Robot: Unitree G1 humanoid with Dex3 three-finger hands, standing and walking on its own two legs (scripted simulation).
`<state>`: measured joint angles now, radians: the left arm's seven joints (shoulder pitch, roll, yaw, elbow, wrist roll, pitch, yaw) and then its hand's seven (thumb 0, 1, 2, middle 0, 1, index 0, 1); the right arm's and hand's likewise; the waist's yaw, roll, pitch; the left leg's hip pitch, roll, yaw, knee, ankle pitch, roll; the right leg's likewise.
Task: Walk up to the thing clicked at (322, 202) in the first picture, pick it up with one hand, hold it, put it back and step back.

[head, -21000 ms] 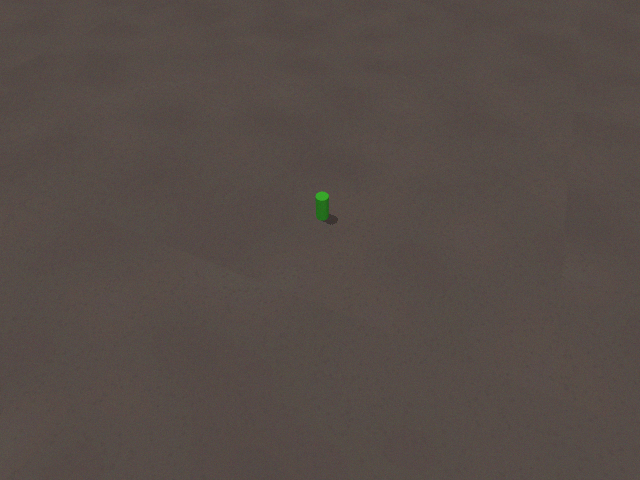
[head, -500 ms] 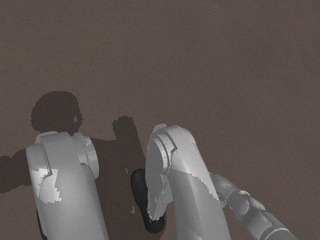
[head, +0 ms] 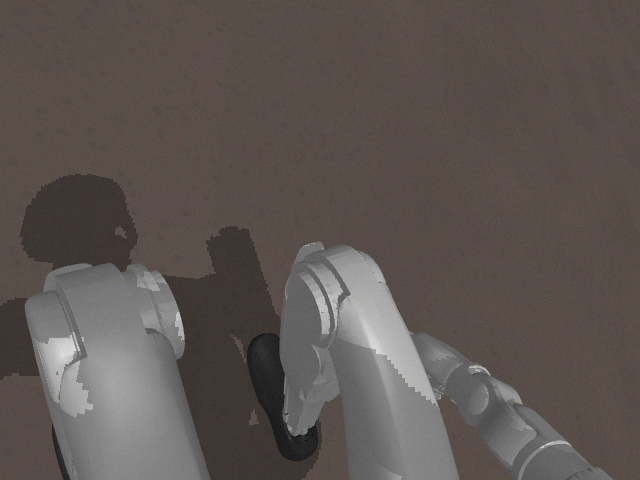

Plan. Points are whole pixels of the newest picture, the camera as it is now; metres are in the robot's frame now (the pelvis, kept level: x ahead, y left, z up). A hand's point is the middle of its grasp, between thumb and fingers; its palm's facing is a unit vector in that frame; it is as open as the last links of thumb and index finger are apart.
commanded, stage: rest palm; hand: left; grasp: from above
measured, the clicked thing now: out of the picture +0.42 +0.42 -0.21
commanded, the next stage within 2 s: close in 0.16 s
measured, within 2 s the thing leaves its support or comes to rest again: leaves its support in 1.06 s
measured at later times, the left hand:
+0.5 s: hand out of the picture +0.38 +0.39 -0.17, palm faces +0.62 -0.78 -0.01, open 13.7 cm
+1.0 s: hand out of the picture +0.39 +0.40 -0.16, palm faces +0.60 -0.80 +0.00, open 7.3 cm
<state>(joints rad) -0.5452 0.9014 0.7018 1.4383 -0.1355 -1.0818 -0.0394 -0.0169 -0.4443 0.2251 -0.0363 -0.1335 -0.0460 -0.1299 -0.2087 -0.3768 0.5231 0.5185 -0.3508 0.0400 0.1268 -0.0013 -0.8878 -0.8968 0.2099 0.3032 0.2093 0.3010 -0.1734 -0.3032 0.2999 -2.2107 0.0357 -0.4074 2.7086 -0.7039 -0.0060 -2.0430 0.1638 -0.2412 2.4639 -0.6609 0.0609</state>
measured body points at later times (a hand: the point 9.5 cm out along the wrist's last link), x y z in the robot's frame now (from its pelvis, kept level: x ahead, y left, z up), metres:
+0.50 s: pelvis +0.00 +0.00 +0.00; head +0.21 +0.21 +0.33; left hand +0.35 +0.43 -0.17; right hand +0.18 -0.23 -0.02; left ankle +0.08 +0.12 -0.24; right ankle +0.14 -0.13 -0.24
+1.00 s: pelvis +0.00 +0.00 +0.01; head +0.21 +0.21 +0.34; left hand +0.35 +0.44 -0.16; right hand +0.19 -0.23 -0.02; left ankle +0.08 +0.12 -0.24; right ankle +0.14 -0.13 -0.24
